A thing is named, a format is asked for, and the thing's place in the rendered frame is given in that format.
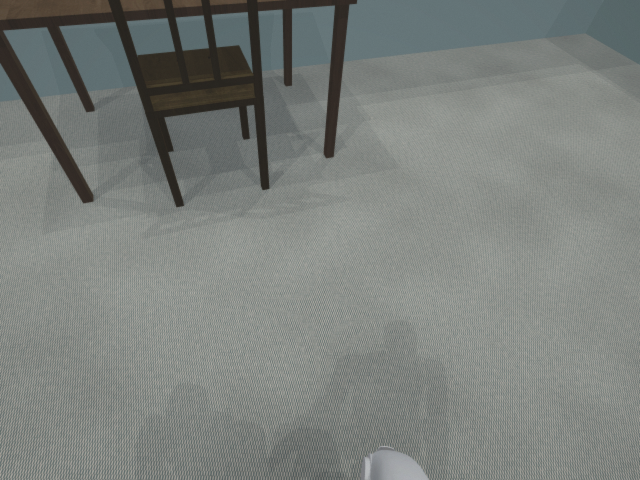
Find chair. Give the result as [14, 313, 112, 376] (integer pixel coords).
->
[108, 0, 269, 207]

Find right robot thigh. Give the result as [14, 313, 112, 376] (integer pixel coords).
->
[361, 450, 429, 480]

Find table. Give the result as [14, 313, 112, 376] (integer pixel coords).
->
[0, 0, 357, 203]

